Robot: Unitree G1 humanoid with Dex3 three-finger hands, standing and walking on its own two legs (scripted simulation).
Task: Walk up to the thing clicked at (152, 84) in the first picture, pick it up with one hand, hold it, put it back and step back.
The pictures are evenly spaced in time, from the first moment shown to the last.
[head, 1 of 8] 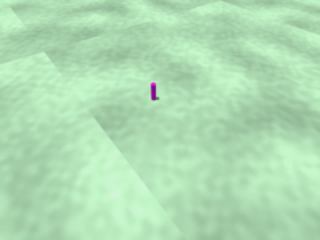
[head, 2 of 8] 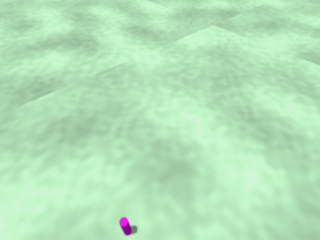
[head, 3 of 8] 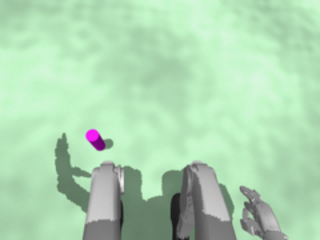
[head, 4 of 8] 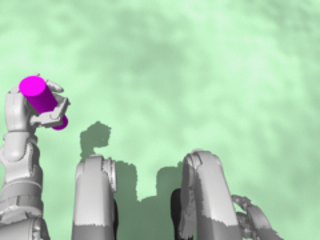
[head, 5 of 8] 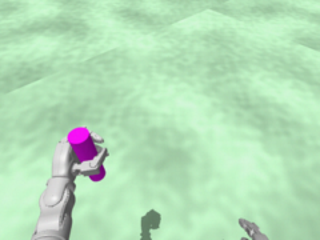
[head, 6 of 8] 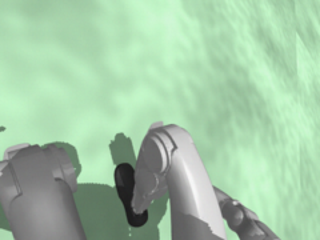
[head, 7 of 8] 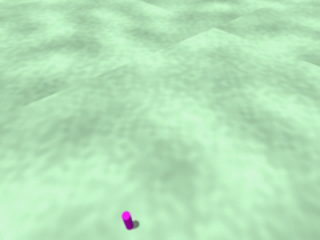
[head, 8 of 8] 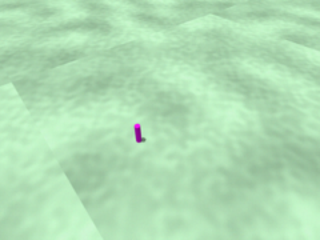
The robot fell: no
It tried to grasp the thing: yes
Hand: left
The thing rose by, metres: 0.70
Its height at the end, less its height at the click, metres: +0.00
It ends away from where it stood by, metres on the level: 0.02
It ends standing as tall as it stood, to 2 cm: yes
